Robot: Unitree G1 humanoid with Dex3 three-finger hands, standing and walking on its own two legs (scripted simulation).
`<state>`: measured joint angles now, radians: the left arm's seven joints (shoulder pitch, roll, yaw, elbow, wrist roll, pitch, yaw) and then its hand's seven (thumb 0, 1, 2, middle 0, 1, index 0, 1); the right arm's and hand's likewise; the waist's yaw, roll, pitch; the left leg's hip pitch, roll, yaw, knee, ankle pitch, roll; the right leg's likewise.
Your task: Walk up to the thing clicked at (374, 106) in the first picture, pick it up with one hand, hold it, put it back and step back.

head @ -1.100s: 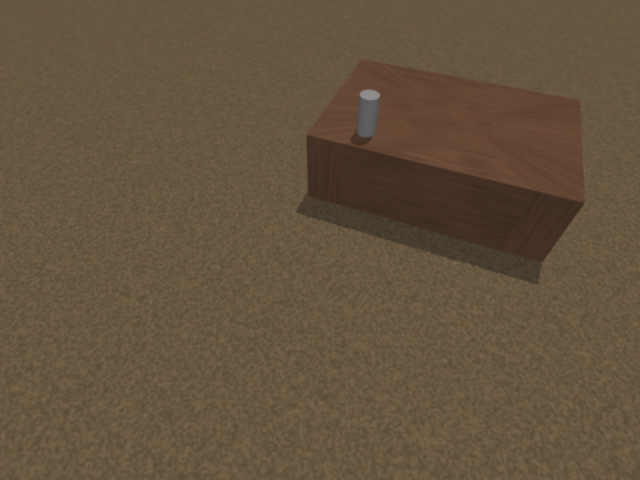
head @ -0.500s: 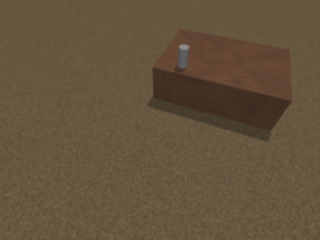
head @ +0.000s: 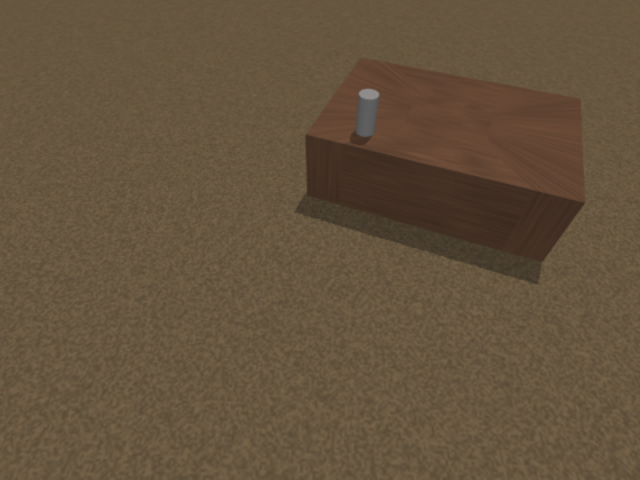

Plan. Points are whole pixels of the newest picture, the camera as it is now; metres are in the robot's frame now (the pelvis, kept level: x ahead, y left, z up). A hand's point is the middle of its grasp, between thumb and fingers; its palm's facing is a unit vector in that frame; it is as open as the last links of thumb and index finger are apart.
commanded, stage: stand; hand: left
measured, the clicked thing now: (366, 113) +1.41 -0.17 -0.37
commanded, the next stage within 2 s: walk up in 0.02 s
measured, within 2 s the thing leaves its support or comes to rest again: neither
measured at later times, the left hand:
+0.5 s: hand (201, 439) +0.21 +0.18 -0.14, palm faces -0.16 -0.90 -0.41, open 7.4 cm
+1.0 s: hand (254, 265) +0.52 +0.14 -0.15, palm faces -0.37 -0.85 -0.38, open 7.4 cm
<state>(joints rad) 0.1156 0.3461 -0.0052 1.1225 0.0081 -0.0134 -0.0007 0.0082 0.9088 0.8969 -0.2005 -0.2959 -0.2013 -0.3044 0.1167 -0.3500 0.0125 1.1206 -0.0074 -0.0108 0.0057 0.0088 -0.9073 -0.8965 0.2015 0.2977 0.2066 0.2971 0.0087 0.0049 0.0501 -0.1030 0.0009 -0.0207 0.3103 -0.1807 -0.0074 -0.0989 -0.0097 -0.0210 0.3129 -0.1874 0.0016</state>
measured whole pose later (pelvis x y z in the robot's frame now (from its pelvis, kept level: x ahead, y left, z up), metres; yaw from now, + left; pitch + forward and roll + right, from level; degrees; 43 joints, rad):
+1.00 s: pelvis +0.36 -0.10 -0.01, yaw -19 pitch -2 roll +1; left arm 0.28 0.45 0.04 0.86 0.00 -0.07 -0.05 0.01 0.91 0.90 -0.20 -0.30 -0.20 -0.30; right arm 0.30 -0.40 -0.05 0.83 -0.02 -0.08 0.07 0.01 -0.90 -0.90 0.20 0.30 0.21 0.30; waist -0.03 -0.04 0.08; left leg -0.18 0.04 0.14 0.47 -0.26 0.02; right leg -0.48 -0.06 0.01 0.89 -0.34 -0.02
